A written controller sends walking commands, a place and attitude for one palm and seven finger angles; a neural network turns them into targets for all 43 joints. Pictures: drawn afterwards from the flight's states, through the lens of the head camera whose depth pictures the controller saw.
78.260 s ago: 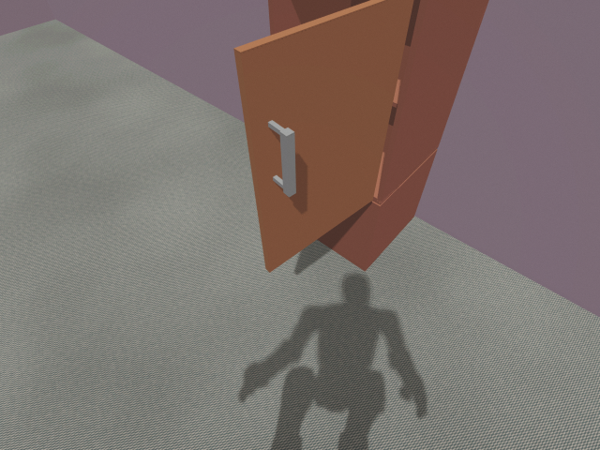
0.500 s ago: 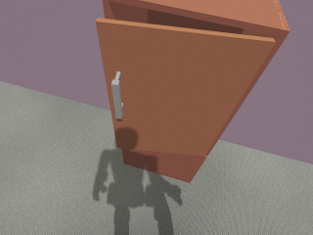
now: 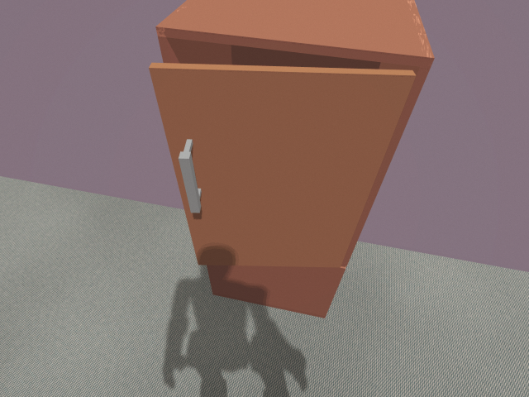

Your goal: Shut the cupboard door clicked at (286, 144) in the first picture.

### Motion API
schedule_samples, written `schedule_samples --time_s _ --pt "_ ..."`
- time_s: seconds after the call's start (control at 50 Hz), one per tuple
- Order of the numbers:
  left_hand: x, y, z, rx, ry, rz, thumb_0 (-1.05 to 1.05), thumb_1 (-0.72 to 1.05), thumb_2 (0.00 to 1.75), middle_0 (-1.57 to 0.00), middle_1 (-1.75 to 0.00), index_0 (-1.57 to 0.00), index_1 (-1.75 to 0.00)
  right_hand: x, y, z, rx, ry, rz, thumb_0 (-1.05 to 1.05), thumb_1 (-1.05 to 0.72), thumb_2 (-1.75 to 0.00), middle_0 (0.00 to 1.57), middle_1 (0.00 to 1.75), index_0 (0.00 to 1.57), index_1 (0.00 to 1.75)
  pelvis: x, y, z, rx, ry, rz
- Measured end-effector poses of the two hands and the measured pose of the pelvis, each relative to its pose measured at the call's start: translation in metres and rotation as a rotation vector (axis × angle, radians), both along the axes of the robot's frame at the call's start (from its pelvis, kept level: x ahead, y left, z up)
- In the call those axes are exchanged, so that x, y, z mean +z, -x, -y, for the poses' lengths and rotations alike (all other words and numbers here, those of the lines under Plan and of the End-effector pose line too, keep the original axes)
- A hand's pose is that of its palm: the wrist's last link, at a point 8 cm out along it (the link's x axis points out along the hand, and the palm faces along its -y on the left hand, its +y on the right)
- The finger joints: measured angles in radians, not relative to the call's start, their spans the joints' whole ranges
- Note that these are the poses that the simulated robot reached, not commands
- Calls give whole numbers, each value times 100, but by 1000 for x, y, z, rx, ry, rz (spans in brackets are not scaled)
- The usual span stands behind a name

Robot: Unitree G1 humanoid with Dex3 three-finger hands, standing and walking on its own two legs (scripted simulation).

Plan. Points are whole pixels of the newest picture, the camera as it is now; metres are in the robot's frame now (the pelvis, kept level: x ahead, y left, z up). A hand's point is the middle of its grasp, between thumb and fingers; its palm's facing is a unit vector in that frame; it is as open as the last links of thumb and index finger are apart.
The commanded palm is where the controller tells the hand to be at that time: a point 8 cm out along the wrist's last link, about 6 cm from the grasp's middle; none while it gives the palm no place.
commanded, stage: come to a stop and stand still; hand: left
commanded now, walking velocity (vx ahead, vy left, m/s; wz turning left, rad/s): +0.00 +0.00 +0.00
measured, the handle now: (192, 177) +0.50 +0.17 +0.03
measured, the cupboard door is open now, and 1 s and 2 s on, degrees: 11 11 11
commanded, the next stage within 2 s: look again from close up in 0.18 s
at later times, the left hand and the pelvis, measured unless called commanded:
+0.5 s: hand out of the picture +0.00 +0.18 -0.18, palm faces +0.04 -0.98 -0.22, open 7.4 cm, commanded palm none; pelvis +0.00 +0.01 -0.01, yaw +1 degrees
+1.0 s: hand out of the picture +0.14 +0.20 -0.09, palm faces +0.26 -0.95 -0.18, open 7.4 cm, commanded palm +0.11 +0.23 -0.07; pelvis +0.01 +0.00 -0.02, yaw +2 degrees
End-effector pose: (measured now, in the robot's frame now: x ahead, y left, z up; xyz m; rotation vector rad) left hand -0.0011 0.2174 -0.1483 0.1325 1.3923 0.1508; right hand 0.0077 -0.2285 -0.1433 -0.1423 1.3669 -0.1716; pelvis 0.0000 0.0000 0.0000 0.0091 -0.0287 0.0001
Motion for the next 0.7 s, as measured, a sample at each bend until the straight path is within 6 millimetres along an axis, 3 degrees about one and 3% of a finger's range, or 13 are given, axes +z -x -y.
schedule_samples --time_s 0.16,0.28,0.36,0.48,0.7 --pt "-4 13 11 1 33 -37 1 92 90 -20 -30 -20 -29 5 50 1 -34 9 -126 0 -91 -89 20 30 20 30 1 4 4 1 4 -6" --pt "-3 19 16 9 40 -63 1 91 90 -19 -30 -20 -29 3 63 -9 -44 -14 -164 0 -91 -89 20 30 20 30 2 2 4 2 4 -12" --pt "-3 18 12 -11 16 -44 1 91 90 -20 -30 -20 -29 -6 52 -16 -20 -42 -124 0 -91 -89 20 30 20 30 -4 3 0 15 21 -25" --pt "1 9 -4 3 -29 4 1 91 90 -20 -30 -20 -29 -19 18 -29 26 -72 -29 1 -91 -89 20 30 20 30 -9 -2 -6 24 13 -23" --pt "0 -13 -12 -13 -36 49 0 90 90 -19 -30 -20 -29 -11 -20 -10 42 -19 57 2 -93 -89 20 30 20 30 -8 -10 -7 5 -3 -19"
